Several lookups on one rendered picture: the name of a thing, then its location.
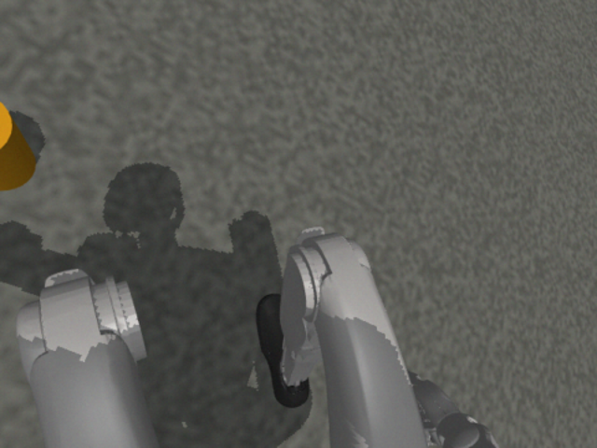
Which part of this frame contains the right robot arm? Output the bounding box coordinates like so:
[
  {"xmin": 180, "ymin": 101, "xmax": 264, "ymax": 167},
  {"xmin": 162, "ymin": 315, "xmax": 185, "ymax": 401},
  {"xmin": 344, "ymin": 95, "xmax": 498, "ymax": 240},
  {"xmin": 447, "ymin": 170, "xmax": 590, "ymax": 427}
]
[{"xmin": 437, "ymin": 413, "xmax": 500, "ymax": 448}]

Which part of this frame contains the can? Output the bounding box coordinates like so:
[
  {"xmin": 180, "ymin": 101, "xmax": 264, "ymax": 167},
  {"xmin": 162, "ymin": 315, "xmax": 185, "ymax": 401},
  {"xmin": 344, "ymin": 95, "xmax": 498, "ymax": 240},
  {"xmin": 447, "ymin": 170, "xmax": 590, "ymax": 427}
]
[{"xmin": 0, "ymin": 102, "xmax": 36, "ymax": 191}]

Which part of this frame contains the right robot foot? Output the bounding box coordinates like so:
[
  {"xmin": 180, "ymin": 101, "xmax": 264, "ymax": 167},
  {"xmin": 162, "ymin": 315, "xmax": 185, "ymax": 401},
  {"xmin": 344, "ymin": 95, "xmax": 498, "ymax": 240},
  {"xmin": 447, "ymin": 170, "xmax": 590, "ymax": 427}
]
[{"xmin": 256, "ymin": 294, "xmax": 310, "ymax": 408}]

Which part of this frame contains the right robot hand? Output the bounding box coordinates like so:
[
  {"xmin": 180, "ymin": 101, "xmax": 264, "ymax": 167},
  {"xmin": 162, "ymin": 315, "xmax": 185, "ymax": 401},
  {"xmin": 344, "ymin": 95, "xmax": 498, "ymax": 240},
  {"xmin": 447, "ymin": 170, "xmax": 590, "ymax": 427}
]
[{"xmin": 408, "ymin": 371, "xmax": 460, "ymax": 446}]

